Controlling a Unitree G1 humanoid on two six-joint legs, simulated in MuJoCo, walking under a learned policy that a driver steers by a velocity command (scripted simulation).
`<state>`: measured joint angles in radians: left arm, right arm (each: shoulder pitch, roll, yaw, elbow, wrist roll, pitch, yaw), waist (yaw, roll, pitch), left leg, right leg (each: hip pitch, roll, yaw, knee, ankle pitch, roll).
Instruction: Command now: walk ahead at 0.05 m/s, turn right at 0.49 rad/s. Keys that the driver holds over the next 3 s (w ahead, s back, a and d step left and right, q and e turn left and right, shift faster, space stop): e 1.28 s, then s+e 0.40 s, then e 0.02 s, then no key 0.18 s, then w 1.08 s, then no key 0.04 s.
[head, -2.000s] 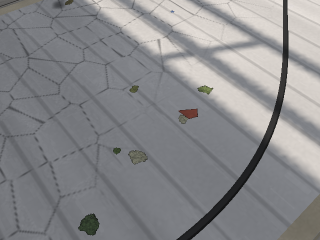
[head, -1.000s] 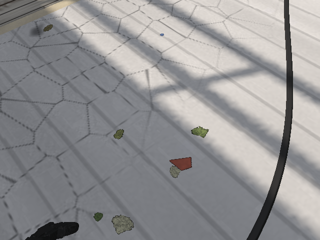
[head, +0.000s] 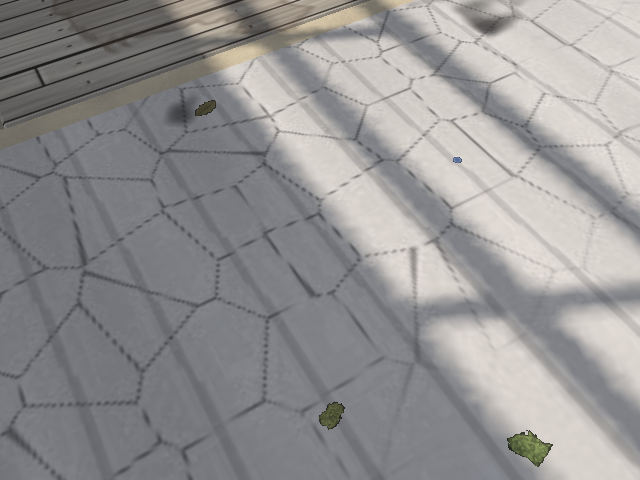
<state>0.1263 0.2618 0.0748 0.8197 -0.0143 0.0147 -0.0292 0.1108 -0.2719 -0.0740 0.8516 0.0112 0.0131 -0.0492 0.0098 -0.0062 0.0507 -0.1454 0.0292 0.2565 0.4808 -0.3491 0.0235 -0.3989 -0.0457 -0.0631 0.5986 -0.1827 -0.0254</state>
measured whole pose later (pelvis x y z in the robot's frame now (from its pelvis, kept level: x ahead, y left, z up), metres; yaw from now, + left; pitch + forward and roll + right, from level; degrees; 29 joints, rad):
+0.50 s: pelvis +0.05 +0.02 +0.00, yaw -18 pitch +2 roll +0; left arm 0.11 0.32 0.09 0.72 -0.01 0.04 0.04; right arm 0.12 -0.29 -0.08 0.84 -0.01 -0.02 -0.02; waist 0.00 -0.04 0.03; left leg -0.30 -0.03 -0.05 0.51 -0.24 -0.01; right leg -0.41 0.11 0.20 0.67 -0.37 -0.02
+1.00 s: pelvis +0.03 -0.02 +0.00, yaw -36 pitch +2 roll +1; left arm 0.17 0.31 0.08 0.66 0.00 0.02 0.00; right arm 0.11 -0.34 -0.09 0.79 0.00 0.02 -0.03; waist -0.01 0.04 0.07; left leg -0.47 0.06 0.00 1.07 -0.50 -0.06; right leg -0.31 0.03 0.02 0.52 -0.25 -0.04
